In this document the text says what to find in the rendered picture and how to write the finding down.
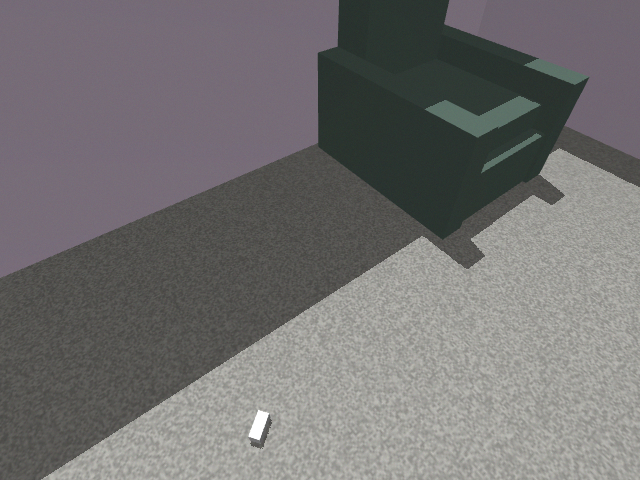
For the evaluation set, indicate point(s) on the armchair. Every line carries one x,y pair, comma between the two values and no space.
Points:
439,121

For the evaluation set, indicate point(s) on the small box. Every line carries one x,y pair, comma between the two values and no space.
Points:
259,427

